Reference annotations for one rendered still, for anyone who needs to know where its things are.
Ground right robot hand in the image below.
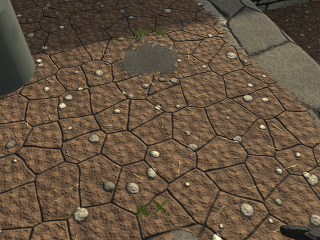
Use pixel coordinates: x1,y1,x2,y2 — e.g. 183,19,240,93
280,224,320,240

